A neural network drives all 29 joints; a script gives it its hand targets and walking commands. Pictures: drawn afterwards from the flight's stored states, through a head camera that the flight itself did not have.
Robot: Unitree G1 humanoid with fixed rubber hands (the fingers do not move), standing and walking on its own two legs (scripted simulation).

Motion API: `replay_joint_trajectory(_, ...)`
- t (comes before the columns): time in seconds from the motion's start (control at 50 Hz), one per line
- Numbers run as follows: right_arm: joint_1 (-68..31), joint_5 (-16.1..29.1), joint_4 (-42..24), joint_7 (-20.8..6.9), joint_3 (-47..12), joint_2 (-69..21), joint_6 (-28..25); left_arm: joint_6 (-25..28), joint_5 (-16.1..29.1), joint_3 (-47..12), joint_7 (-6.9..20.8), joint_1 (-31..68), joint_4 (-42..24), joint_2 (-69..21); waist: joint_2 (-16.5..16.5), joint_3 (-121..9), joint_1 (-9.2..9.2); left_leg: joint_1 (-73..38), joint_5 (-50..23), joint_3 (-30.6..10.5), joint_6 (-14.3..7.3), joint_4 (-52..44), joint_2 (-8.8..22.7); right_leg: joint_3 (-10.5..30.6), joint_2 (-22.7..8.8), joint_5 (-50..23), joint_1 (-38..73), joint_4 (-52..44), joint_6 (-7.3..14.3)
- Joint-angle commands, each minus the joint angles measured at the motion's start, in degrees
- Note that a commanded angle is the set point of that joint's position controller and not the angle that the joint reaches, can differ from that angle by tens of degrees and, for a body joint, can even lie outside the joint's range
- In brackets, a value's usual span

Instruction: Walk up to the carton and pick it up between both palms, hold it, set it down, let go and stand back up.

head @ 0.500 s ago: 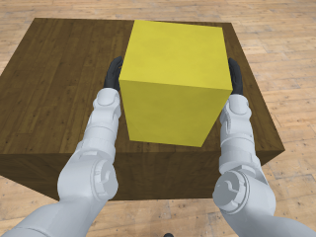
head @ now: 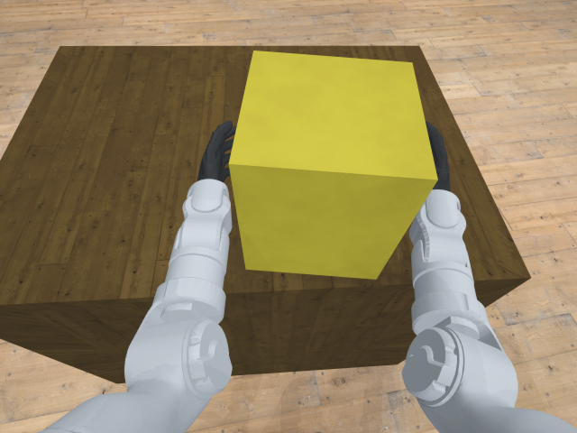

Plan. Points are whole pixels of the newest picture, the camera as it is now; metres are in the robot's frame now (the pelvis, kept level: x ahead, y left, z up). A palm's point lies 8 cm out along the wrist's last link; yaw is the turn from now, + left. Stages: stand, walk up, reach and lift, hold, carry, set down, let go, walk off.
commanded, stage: reach and lift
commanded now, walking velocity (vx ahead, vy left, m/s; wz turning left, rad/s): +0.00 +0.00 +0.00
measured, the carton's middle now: (320, 176) +0.44 -0.06 +0.08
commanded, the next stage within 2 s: none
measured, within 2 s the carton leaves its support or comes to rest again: leaves its support in 0.36 s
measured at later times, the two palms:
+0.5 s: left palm (193, 182) +0.41 +0.11 +0.11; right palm (425, 170) +0.40 -0.19 +0.13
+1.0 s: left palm (213, 149) +0.40 +0.08 +0.18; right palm (463, 198) +0.35 -0.22 +0.13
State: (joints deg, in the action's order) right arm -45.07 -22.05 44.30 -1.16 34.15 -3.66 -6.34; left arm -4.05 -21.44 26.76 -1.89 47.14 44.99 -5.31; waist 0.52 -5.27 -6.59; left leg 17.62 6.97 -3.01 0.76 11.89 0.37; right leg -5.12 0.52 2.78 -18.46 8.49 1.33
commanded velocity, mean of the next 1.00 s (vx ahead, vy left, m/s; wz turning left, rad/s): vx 0.00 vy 0.00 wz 0.00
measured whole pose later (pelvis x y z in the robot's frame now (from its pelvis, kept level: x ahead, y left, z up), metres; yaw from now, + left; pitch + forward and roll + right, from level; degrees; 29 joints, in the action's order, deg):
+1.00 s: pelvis -0.03 -0.01 +0.00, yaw +1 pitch +2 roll +0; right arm -42.2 -9.7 49.8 5.8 24.1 0.6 -5.0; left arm -12.1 -15.8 17.6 -3.9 49.9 42.6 -2.5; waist 0.5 -3.8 -7.7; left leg 8.5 6.7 -4.4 1.0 13.1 0.5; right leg -6.6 0.6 2.7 -8.4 8.9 1.8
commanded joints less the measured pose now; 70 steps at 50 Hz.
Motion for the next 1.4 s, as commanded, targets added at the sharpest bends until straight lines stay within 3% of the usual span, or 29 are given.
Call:
replay_joint_trajectory(0.0, -33.17, -0.71, 0.18, -5.66, -18.23, -17.67, -4.78, 2.79, 0.72, -16.42, 4.50, 32.73, -4.85, -20.60, -2.73, -41.58, 1.97, -13.32, -27.33, -0.29, 0.69, 4.33, -0.28, -1.42, 1.01, -33.85, 23.88, 7.09, -2.69)
replay_joint_trajectory(0.12, -37.90, 2.02, 3.88, -5.89, -22.40, -18.40, -9.38, 5.79, 3.06, -21.70, 2.59, 38.10, -5.97, -24.22, -4.27, -46.18, 2.43, -15.53, -32.59, 0.24, 2.21, 6.20, -0.15, -0.86, 1.01, -35.66, 23.20, 6.69, -2.12)
replay_joint_trajectory(0.16, -40.08, 2.49, 5.27, -5.91, -23.17, -18.12, -10.93, 6.87, 4.21, -23.34, 1.99, 40.17, -6.50, -25.63, -2.96, -48.56, 1.86, -16.16, -32.72, 0.03, 2.08, 7.02, 0.18, -0.65, 1.07, -35.53, 23.12, 6.80, -2.12)
replay_joint_trajectory(0.28, -44.89, 3.92, 10.15, -5.80, -25.29, -18.79, -14.23, 9.92, 5.62, -24.31, 0.85, 45.09, -5.57, -26.36, -1.86, -50.80, 2.49, -14.38, -30.87, 0.92, 1.13, 5.65, 0.04, -0.24, 0.79, -34.66, 25.95, 7.22, -2.94)
replay_joint_trajectory(0.32, -46.53, 4.45, 11.25, -5.73, -26.64, -19.40, -15.10, 11.07, 7.36, -25.55, 0.77, 47.96, -5.64, -26.73, 0.13, -52.47, 1.73, -13.84, -30.67, 0.57, 0.86, 5.37, 0.02, 0.00, 0.74, -35.80, 26.82, 7.79, -3.29)
replay_joint_trajectory(0.4, -49.34, 5.68, 13.42, -4.92, -28.13, -19.09, -16.93, 13.18, 9.48, -27.82, 0.47, 52.38, -6.10, -27.01, 0.34, -53.61, 1.05, -11.96, -29.34, 0.88, 0.65, 5.09, -0.02, 0.93, 0.53, -36.02, 28.52, 8.47, -4.09)
replay_joint_trajectory(0.48, -51.08, 7.64, 16.19, -4.43, -29.11, -18.48, -16.24, 13.34, 10.85, -28.60, 0.48, 54.81, -6.36, -27.01, 1.00, -52.09, 0.35, -11.97, -27.01, 0.94, 0.40, 3.75, -0.33, 1.05, 0.69, -34.33, 29.91, 8.68, -4.33)
replay_joint_trajectory(0.54, -51.14, 8.31, 18.71, -4.36, -28.30, -16.57, -14.59, 11.91, 10.73, -27.61, 0.56, 55.24, -5.79, -25.46, 0.50, -46.43, 0.21, -12.70, -21.87, 1.09, 0.71, 3.18, -0.30, 0.77, 1.02, -26.58, 27.07, 7.50, -4.26)
replay_joint_trajectory(0.62, -51.95, 10.34, 20.21, -4.18, -27.38, -13.89, -11.57, 8.56, 10.76, -24.99, 0.19, 54.91, -5.44, -22.74, 1.39, -38.79, 0.69, -12.74, -17.78, 0.85, 0.49, 2.27, -0.46, 0.38, 1.17, -22.36, 26.65, 7.06, -4.63)
replay_joint_trajectory(0.64, -41.20, 13.95, 13.36, 1.31, -24.46, -18.87, -11.14, 10.23, 13.26, -32.38, 2.71, 57.60, -13.89, -24.13, -0.48, -28.48, -11.78, -4.71, -8.80, 2.37, 3.33, 4.05, -5.77, 2.55, 0.41, -26.12, 32.04, 6.51, -3.65)
replay_joint_trajectory(0.66, -46.08, 13.59, 12.40, 2.69, -25.39, -20.07, -10.58, 11.22, 13.50, -29.36, 4.20, 60.56, -12.23, -23.94, -0.71, -29.95, -5.84, 0.49, -4.97, 1.44, 2.22, 0.39, -5.63, 1.51, 0.54, -26.55, 34.40, 7.94, -4.51)
replay_joint_trajectory(0.68, -46.03, 11.41, 11.60, 2.84, -24.47, -19.44, -9.34, 10.81, 11.07, -27.09, 4.99, 59.60, -11.36, -22.44, -0.50, -29.12, -6.99, -1.19, -2.51, 2.33, 1.95, -0.81, -5.74, 1.37, 0.57, -21.42, 34.80, 6.56, -4.68)
replay_joint_trajectory(0.7, -45.85, 10.06, 11.81, 2.61, -24.49, -18.30, -7.54, 9.76, 9.66, -24.53, 5.54, 58.59, -9.11, -19.50, -0.48, -25.68, -4.39, 0.63, -0.48, 2.42, 1.58, -1.40, -5.91, 0.37, -0.11, -16.50, 35.88, 5.82, -5.30)
replay_joint_trajectory(0.76, -43.65, 7.79, 10.25, 1.05, -22.20, -15.87, -2.70, 3.45, 6.38, -19.62, 5.71, 51.53, -5.04, -14.51, 0.29, -18.92, -0.81, -1.74, 4.47, 2.54, 0.56, -2.71, -4.94, -2.50, -0.22, 1.52, 28.21, 2.92, -5.78)
replay_joint_trajectory(0.78, -44.42, 7.94, 8.04, 0.28, -22.28, -16.10, -2.02, 1.45, 6.25, -19.14, 5.47, 50.49, -5.34, -14.48, 1.02, -19.51, 0.26, -3.25, 4.58, 2.65, 0.00, -2.89, -4.30, -3.76, 0.17, 3.19, 26.31, 2.62, -5.61)
replay_joint_trajectory(0.82, -48.48, 8.67, 2.28, -0.76, -23.50, -15.92, -2.33, -1.22, 6.56, -19.58, 5.13, 49.03, -6.59, -15.77, 1.44, -24.92, 0.80, -4.95, 2.95, 2.42, -1.01, -2.56, -3.45, -4.10, 0.54, -0.84, 27.95, 3.05, -5.01)
replay_joint_trajectory(0.92, -55.45, 10.79, -10.57, -0.57, -29.24, -17.31, -3.70, -4.19, 8.01, -23.92, 4.88, 44.55, -12.38, -20.59, 3.76, -39.18, 1.33, -5.79, -3.60, 0.75, -3.65, -1.63, -3.15, -1.64, 0.98, -19.17, 39.68, 5.93, -4.31)
replay_joint_trajectory(1.0, -53.06, 12.80, -15.09, 0.51, -33.19, -17.96, -3.04, -6.25, 9.99, -28.64, 4.68, 41.65, -18.71, -22.64, 4.86, -41.44, 1.17, -6.58, -6.25, 0.43, -4.11, -1.30, -2.88, -0.64, 1.01, -25.33, 42.72, 7.23, -4.30)
replay_joint_trajectory(1.08, -49.07, 16.24, -17.47, 1.84, -36.80, -17.87, -1.80, -8.24, 12.54, -33.67, 4.46, 39.77, -25.12, -24.34, 3.74, -39.91, 0.17, -9.42, -10.65, 0.33, -3.24, 0.39, -2.77, 0.10, 1.10, -29.63, 42.44, 7.71, -3.89)
replay_joint_trajectory(1.16, -45.34, 20.42, -18.98, 3.25, -39.56, -16.35, 0.06, -10.72, 14.44, -37.87, 4.44, 38.53, -31.04, -25.72, 0.99, -35.42, -1.32, -13.78, -16.64, 0.38, -1.28, 3.16, -2.92, 0.31, 1.25, -30.92, 40.58, 7.16, -3.10)
replay_joint_trajectory(1.28, -42.56, 25.30, -20.73, 4.91, -40.53, -12.54, 4.16, -16.65, 15.25, -40.80, 4.88, 36.42, -37.50, -25.11, -1.66, -26.38, -3.10, -18.26, -20.88, 0.50, 1.28, 5.84, -2.95, -0.40, 1.31, -25.97, 36.19, 5.33, -2.34)
replay_joint_trajectory(1.36, -42.27, 27.13, -23.24, 5.77, -39.66, -10.30, 7.51, -21.82, 14.41, -40.65, 5.50, 33.87, -40.32, -23.46, -2.48, -22.34, -3.48, -19.25, -20.90, 0.53, 2.03, 6.13, -2.71, -1.12, 1.41, -21.64, 34.22, 4.07, -2.04)
replay_joint_trajectory(1.38, -40.99, 25.22, -21.92, 5.26, -38.68, -8.63, 8.17, -23.39, 14.77, -40.95, 4.86, 33.32, -42.11, -23.58, -2.27, -24.92, -3.88, -19.57, -20.76, -1.02, 2.60, 6.02, -2.64, -1.65, 2.25, -20.86, 30.60, 4.11, -2.17)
